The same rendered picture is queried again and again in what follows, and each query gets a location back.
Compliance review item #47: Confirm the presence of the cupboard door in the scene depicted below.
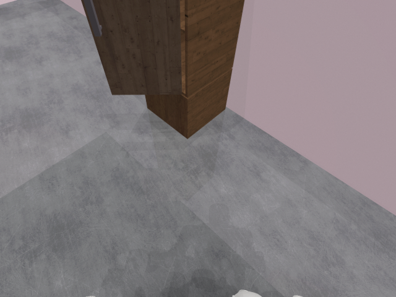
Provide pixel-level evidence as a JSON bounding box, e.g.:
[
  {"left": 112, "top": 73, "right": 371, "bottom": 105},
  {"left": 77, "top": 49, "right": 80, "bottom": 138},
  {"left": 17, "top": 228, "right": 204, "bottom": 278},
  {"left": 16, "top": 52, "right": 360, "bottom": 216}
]
[{"left": 81, "top": 0, "right": 182, "bottom": 95}]

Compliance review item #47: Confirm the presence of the handle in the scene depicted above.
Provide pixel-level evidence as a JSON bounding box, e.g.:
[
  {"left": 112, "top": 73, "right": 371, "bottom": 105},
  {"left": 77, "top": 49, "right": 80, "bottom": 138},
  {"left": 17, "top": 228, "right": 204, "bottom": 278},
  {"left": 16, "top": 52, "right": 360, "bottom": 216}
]
[{"left": 84, "top": 0, "right": 102, "bottom": 37}]

